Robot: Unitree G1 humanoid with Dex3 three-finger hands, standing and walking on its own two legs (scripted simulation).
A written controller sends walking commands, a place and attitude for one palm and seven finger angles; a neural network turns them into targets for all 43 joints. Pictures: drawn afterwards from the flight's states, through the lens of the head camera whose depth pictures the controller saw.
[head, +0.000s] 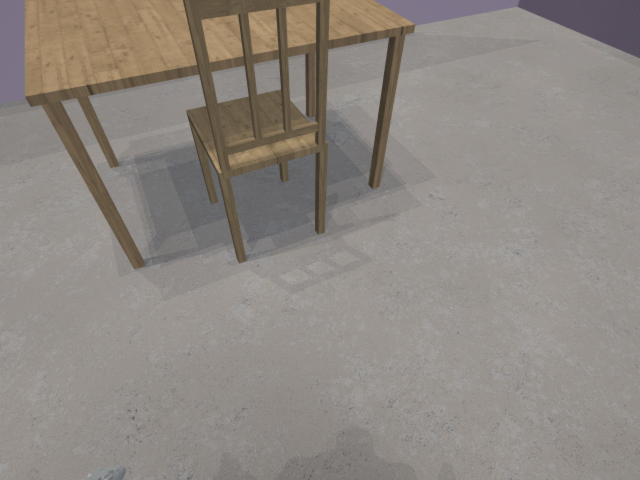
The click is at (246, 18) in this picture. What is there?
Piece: chair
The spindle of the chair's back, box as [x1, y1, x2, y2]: [238, 13, 261, 139]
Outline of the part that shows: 238,14 253,132 254,137 257,139 261,138 248,17 247,13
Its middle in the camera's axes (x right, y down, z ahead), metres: -0.20 -0.44 +1.08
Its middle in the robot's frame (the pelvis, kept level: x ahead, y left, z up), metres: +1.09 +0.25 -0.04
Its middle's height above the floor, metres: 0.73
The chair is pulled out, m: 0.00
